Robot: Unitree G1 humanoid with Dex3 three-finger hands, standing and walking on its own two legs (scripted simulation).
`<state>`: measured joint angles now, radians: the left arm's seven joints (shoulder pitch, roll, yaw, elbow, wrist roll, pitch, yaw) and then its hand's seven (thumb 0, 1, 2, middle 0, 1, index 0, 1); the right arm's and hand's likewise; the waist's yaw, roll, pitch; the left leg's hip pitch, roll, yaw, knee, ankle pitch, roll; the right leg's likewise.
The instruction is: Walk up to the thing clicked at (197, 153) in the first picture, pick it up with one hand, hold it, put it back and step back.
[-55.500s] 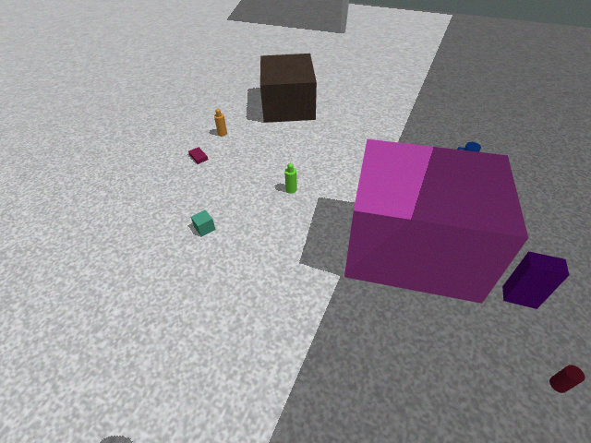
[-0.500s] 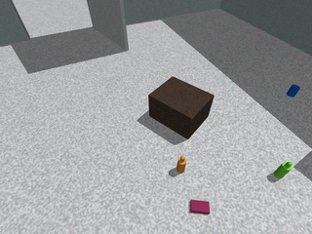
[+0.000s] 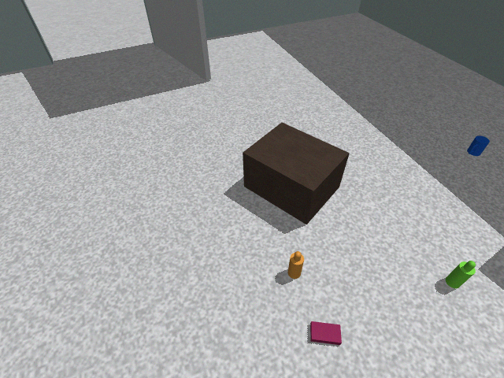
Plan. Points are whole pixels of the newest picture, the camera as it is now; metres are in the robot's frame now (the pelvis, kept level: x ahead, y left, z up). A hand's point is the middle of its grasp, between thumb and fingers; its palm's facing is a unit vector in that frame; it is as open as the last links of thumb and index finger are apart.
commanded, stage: stand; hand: right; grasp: from above
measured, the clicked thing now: (325, 333) +0.45 -0.25 -0.77
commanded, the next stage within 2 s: step back in 0.22 s
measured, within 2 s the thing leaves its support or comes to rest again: neither
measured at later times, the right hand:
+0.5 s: hand out of the picture +0.10 -0.30 -0.18, palm faces -0.03 +0.93 -0.37, open 7.4 cm
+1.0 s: hand out of the picture -0.01 -0.28 -0.16, palm faces -0.10 +0.92 -0.38, open 7.3 cm
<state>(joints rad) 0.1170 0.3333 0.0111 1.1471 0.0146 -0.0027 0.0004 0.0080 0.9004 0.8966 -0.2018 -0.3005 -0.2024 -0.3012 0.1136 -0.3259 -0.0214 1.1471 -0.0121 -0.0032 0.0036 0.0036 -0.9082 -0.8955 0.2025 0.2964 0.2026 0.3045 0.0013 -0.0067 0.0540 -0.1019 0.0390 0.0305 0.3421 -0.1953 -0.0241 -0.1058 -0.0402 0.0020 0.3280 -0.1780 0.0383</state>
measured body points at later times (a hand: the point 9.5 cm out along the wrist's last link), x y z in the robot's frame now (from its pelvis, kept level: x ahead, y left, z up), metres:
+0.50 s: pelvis -0.04 -0.03 -0.03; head +0.02 -0.04 +0.42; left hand +0.05 +0.30 -0.14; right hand +0.10 -0.35 -0.15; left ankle +0.00 +0.13 -0.75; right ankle -0.04 -0.14 -0.75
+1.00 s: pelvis -0.13 -0.03 -0.02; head -0.07 -0.01 +0.42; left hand -0.05 +0.29 -0.15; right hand +0.00 -0.32 -0.14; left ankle -0.13 +0.09 -0.75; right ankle -0.10 -0.15 -0.69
